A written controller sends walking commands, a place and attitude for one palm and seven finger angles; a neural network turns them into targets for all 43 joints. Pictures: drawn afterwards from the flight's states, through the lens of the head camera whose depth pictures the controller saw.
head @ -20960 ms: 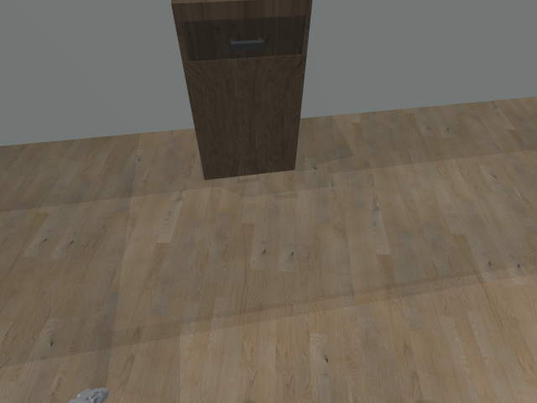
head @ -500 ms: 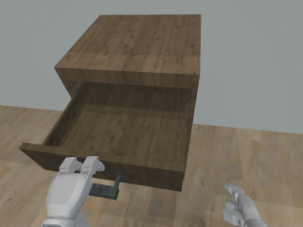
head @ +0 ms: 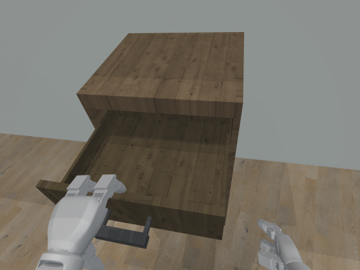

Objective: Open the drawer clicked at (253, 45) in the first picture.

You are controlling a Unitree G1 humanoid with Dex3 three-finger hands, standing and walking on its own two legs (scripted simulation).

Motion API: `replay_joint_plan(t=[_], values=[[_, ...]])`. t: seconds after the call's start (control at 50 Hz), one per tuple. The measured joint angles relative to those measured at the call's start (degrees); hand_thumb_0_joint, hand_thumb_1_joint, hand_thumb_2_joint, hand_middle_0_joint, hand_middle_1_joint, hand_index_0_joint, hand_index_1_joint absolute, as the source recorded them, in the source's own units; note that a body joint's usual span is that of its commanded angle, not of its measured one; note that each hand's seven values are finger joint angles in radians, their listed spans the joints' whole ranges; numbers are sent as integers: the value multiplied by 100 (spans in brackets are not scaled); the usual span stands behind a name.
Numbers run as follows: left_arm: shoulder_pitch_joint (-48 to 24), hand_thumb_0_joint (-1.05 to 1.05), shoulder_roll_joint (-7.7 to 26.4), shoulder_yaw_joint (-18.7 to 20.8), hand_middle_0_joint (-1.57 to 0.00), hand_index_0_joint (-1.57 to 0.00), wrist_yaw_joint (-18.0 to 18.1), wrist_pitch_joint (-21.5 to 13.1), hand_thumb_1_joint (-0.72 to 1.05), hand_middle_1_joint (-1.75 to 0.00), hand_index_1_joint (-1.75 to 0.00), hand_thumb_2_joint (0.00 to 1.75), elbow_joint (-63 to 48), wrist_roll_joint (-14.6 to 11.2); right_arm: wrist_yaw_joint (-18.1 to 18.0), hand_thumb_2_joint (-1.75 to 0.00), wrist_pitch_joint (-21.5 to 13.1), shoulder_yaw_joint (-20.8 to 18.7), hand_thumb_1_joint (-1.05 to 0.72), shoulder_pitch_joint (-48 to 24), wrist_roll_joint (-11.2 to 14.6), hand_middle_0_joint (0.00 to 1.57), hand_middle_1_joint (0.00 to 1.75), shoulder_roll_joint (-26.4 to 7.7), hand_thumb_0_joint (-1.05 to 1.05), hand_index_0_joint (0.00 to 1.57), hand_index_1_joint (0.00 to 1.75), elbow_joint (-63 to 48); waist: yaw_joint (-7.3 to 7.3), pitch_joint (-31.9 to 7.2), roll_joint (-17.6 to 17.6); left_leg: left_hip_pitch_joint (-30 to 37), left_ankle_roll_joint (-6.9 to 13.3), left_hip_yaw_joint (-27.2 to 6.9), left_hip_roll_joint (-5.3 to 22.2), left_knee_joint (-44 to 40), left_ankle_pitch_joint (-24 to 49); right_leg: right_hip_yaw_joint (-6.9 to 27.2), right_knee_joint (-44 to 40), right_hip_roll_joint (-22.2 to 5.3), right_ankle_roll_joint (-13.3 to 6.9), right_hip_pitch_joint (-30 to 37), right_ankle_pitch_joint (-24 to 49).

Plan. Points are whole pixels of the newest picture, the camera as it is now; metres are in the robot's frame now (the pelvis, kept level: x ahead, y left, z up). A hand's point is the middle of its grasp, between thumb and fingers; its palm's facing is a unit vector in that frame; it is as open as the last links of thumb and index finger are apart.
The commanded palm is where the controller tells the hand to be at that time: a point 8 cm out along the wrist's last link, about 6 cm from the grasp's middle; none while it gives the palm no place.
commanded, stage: lift the hand off the handle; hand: left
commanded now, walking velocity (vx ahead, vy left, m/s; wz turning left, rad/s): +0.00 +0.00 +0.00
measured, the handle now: (124, 226) +0.22 +0.18 -0.03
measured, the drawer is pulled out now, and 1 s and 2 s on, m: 0.28 0.28 0.28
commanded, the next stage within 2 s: draw the hand back to the body in 0.32 s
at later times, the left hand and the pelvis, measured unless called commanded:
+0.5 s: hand (88, 217) +0.18 +0.19 +0.12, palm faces +0.10 -0.17 -0.98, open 13.8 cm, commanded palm +0.14 +0.19 +0.18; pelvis +0.00 +0.00 +0.01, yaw +0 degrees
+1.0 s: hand (56, 215) +0.17 +0.24 +0.14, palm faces +0.08 -0.11 -0.99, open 13.8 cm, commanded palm +0.14 +0.23 +0.19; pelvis +0.00 +0.01 +0.02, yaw +0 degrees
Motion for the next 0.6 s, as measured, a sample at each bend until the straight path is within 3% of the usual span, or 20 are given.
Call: replay_joint_plan(t=[0.16, 0.44, 0.6], values=[[13, 0, 114, 171, -32, -32, -338, 187, -49, -120, -120, 30, -434, -283, -6, -90, 42, -14, -90, -11, 73, 19, 30, -97, 2, 20, 30, -33, -22, 54, 68, 335, 4, -12, 23, -326, 124, 8, -385, 17, 13, 363, 154], [20, 0, 148, 75, -31, -32, -617, 281, -49, -120, -120, 30, -657, -294, 27, -90, 158, 47, -90, -92, 93, 19, 30, -141, 1, 20, 30, -162, 91, 143, 87, 552, 14, -8, 27, -564, 247, 25, -658, 17, 28, 596, 294], [93, 0, 364, 382, -32, -32, -592, 180, -49, -120, -120, 30, -636, -391, -25, -90, 150, 131, -90, -80, 112, 19, 30, -88, 1, 20, 30, -95, 63, 166, 79, 662, 4, -22, 54, -652, 277, 18, -800, 41, 20, 730, 355]])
